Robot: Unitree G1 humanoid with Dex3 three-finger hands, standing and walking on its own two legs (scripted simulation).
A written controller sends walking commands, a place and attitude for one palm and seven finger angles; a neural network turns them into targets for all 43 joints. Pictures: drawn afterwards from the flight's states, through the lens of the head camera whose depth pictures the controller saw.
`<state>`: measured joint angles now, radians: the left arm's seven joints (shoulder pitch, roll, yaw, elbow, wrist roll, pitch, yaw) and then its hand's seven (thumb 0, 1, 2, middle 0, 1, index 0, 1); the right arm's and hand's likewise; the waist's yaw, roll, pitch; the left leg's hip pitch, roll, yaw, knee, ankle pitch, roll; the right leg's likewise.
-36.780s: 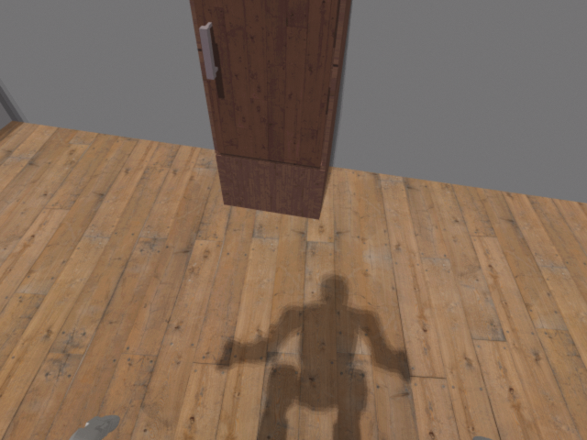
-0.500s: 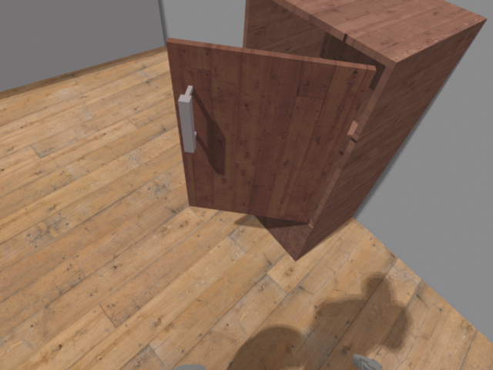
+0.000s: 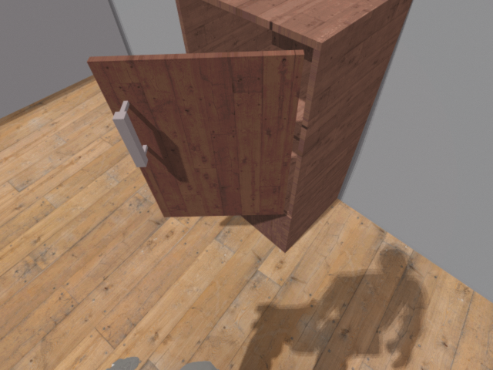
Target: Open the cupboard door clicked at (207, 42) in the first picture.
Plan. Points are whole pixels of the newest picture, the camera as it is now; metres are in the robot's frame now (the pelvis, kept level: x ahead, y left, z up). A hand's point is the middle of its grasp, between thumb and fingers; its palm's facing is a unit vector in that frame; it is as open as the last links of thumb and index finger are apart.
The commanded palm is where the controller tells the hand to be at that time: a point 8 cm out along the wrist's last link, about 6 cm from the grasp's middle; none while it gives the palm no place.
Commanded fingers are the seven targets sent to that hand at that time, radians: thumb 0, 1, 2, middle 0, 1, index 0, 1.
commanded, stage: come to a stop and stand still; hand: left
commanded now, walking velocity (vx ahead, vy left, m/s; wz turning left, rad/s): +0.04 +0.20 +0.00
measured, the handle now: (134, 135) +0.60 +0.28 -0.01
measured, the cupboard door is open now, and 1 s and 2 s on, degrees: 45 45 45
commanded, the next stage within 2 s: look again from close up in 1.36 s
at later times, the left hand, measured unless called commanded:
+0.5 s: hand out of the picture -0.04 +0.22 -0.18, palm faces +0.07 -0.98 -0.19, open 7.4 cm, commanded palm none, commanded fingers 0.00 0.90 0.90 -0.20 -0.30 -0.20 -0.30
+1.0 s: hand out of the picture +0.01 +0.20 -0.17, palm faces +0.02 -0.98 -0.18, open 7.3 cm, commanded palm none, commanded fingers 0.00 0.90 0.90 -0.20 -0.30 -0.20 -0.30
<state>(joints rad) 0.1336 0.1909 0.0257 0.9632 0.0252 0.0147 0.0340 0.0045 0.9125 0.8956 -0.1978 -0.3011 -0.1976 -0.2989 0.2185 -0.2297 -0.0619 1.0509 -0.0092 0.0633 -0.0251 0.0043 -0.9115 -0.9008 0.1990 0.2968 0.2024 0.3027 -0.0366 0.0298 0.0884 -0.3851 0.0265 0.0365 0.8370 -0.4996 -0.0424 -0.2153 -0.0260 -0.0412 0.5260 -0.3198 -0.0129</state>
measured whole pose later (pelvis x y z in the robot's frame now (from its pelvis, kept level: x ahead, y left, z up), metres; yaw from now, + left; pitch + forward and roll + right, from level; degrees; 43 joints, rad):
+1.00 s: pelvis +0.00 +0.02 +0.01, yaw +0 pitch +0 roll +0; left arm 0.24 0.17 0.00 1.14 0.01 0.00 0.04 0.01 0.93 0.90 -0.20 -0.30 -0.20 -0.30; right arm 0.31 -0.12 0.01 1.17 -0.01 -0.02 -0.03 0.00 -0.91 -0.90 0.20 0.30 0.20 0.30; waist -0.01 -0.03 0.04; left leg -0.12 -0.01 0.07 0.39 -0.26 0.02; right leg -0.13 -0.05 -0.04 0.40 -0.26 0.03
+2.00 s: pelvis -0.02 -0.01 +0.00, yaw +1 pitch -1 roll +1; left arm 0.27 0.17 -0.01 1.08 0.01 -0.01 0.03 0.01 0.91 0.90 -0.20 -0.30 -0.20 -0.30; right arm 0.29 -0.17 0.02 1.09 -0.01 -0.02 -0.02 0.01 -0.92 -0.90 0.20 0.30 0.20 0.30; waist 0.00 0.01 0.04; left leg -0.18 0.02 0.05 0.46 -0.27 -0.02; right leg -0.20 -0.02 -0.06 0.51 -0.29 -0.02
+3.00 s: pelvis +0.06 +0.02 -0.01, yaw +2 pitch +0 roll +2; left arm 0.23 0.18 0.04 1.01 0.02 0.04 0.04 0.01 0.92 0.90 -0.20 -0.30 -0.20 -0.30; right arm 0.19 -0.15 -0.02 1.01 -0.02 0.00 -0.03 0.01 -0.92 -0.90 0.20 0.30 0.20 0.30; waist 0.02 -0.05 0.08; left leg -0.30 0.03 0.09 0.55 -0.24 -0.01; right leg -0.27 -0.04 -0.06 0.72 -0.48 -0.01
